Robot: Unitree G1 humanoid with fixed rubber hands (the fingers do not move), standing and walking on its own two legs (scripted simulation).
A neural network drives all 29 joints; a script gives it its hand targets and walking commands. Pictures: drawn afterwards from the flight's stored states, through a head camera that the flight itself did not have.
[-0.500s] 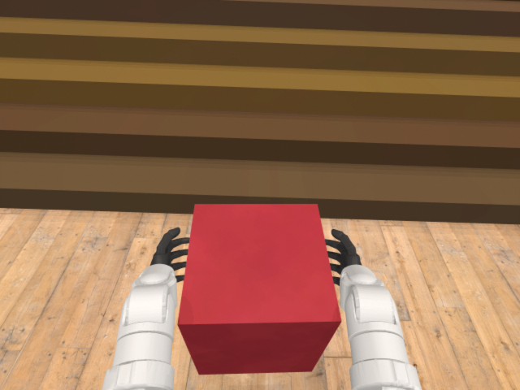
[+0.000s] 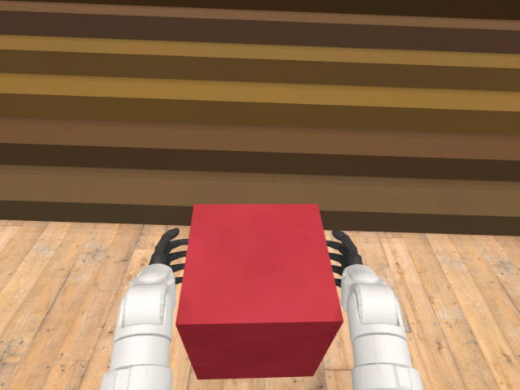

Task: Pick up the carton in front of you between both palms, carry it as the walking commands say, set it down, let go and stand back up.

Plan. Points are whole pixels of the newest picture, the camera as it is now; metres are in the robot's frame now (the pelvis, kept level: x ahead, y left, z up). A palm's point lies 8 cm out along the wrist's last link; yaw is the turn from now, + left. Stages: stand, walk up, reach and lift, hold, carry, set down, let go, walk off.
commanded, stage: hold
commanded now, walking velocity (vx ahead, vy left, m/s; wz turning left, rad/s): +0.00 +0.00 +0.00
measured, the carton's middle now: (256, 294) +0.29 +0.00 -0.02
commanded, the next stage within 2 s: carry in 0.70 s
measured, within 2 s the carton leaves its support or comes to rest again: neither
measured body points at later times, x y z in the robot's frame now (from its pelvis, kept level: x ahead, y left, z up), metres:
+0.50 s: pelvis -0.01 +0.00 +0.00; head -0.05 +0.00 +0.45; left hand +0.30 +0.15 +0.04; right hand +0.30 -0.15 +0.04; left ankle +0.01 +0.13 -0.75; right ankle +0.01 -0.13 -0.75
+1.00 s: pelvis +0.06 +0.01 -0.02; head +0.02 +0.01 +0.43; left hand +0.35 +0.17 +0.07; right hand +0.35 -0.14 +0.07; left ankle +0.01 +0.14 -0.75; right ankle +0.01 -0.13 -0.75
